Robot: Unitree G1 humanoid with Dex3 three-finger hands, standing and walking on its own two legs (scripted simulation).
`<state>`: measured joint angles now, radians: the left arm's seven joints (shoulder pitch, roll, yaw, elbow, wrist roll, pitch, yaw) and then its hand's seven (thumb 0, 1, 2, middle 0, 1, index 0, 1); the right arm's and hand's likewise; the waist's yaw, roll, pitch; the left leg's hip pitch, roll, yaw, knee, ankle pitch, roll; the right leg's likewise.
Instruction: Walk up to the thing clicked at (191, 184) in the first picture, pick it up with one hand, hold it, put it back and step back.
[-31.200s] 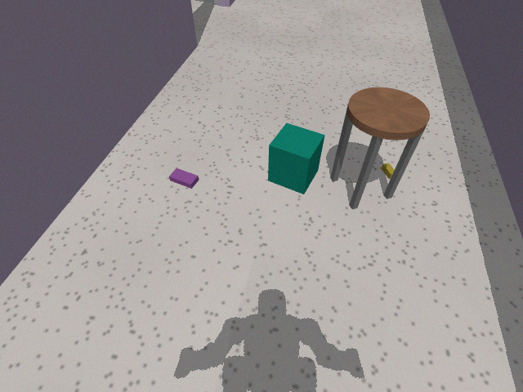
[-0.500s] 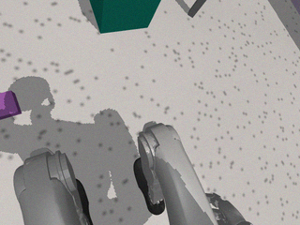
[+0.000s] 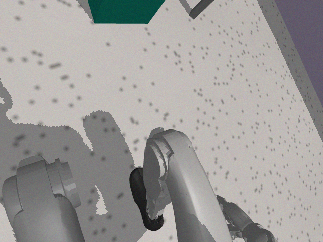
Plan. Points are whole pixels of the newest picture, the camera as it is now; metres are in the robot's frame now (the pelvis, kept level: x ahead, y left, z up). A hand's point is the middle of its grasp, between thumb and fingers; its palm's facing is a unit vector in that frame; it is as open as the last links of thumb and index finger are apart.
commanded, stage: rest palm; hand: left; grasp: from above
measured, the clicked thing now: out of the picture +0.44 +0.37 -0.29
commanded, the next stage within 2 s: close in 1.26 s
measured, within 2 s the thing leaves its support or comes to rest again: neither
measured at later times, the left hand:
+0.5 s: hand out of the picture +0.42 +0.36 -0.25, palm faces -0.48 -0.21 -0.85, open 14.3 cm
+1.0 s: hand out of the picture +0.41 +0.36 -0.26, palm faces -0.44 -0.17 -0.88, open 14.0 cm
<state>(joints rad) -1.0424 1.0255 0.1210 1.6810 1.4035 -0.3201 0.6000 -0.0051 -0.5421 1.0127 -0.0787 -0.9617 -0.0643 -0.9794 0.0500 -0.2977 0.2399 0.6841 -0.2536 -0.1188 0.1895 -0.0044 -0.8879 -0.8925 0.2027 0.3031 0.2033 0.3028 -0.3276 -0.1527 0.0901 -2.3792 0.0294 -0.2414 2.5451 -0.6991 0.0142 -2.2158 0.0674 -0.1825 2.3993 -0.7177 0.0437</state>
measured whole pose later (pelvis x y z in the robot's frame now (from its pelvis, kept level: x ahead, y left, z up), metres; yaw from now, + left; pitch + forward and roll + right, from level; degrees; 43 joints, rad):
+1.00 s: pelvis -0.01 +0.00 -0.01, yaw -2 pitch +26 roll -15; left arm -1.03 1.10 0.14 1.75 1.29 -0.25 0.61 0.00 -0.47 0.94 -0.08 -1.00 -0.08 -1.00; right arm 0.03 -0.33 0.32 0.65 -0.27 -0.23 0.23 0.00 -0.90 -0.90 0.20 0.30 0.20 0.30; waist -0.35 -0.19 0.17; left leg -2.37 0.05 -0.28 2.57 -0.70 0.01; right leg -2.21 0.09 -0.21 2.40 -0.69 0.06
